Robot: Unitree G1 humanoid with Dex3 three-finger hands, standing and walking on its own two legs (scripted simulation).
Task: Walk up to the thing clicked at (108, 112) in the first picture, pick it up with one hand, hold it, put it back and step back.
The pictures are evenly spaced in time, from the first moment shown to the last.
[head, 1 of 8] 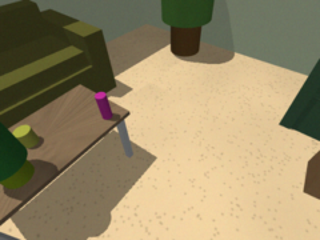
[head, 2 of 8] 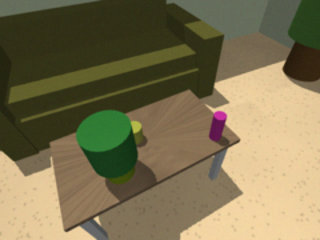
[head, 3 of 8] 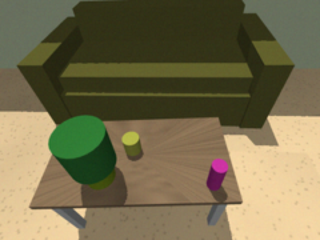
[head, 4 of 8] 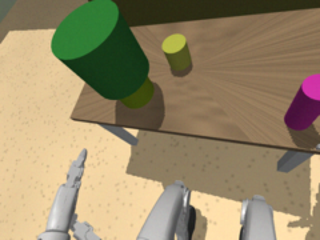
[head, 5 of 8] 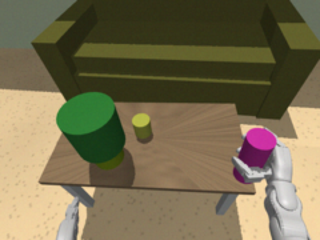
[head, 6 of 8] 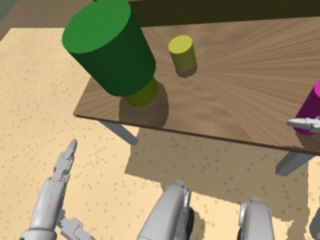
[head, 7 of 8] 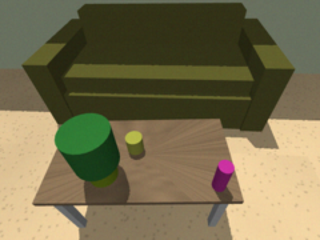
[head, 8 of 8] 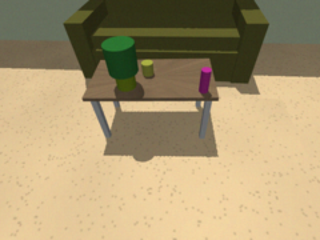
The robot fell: no
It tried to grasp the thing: yes
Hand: right
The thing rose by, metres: 0.25
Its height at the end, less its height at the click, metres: +0.00
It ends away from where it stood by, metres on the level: 0.02
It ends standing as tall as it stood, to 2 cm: yes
